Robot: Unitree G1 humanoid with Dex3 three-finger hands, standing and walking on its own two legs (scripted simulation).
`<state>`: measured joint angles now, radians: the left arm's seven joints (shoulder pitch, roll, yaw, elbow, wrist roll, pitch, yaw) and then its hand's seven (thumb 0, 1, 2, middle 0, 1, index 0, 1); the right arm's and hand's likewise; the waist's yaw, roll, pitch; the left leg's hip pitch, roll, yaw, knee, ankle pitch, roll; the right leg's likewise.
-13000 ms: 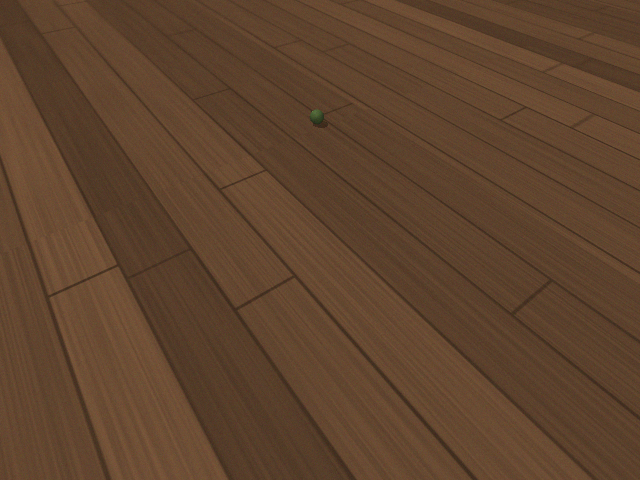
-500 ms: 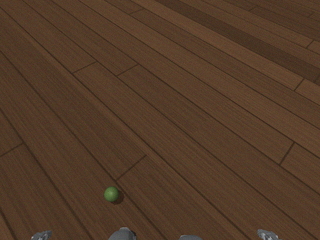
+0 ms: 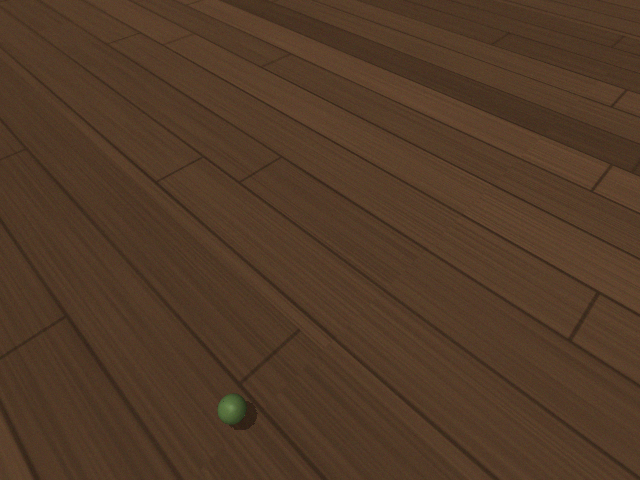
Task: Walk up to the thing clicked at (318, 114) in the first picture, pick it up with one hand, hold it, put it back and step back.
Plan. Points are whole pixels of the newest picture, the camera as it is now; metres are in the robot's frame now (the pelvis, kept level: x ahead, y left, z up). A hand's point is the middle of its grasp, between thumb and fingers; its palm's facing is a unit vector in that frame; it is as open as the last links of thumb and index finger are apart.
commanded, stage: walk up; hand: left
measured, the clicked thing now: (232, 408) +0.45 +0.27 -0.72
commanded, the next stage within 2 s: stand in 0.44 s
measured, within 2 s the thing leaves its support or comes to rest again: neither
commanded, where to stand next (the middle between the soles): +0.09 +0.01 m, yaw +3 degrees
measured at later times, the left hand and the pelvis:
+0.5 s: hand out of the picture +0.11 +0.28 -0.15, palm faces +0.07 -0.93 -0.36, open 7.4 cm; pelvis +0.02 +0.01 +0.00, yaw +3 degrees
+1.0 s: hand out of the picture +0.07 +0.26 -0.14, palm faces +0.04 -0.94 -0.34, open 7.4 cm; pelvis +0.02 +0.00 +0.02, yaw +3 degrees
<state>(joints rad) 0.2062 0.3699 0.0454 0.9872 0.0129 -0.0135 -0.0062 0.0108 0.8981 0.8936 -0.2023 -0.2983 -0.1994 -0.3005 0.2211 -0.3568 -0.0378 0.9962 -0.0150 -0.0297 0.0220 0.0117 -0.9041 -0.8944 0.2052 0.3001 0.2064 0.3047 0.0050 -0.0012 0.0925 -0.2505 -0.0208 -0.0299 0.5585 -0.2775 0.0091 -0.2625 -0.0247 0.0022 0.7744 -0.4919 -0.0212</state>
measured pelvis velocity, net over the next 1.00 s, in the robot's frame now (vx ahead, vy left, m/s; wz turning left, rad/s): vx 0.02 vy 0.00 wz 0.05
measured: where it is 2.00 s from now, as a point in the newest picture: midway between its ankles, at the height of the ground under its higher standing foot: outside the picture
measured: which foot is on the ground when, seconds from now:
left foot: down 0.00-0.12, up 0.14-0.38, down 0.40-1.00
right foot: up 0.00-0.08, down 0.10-1.00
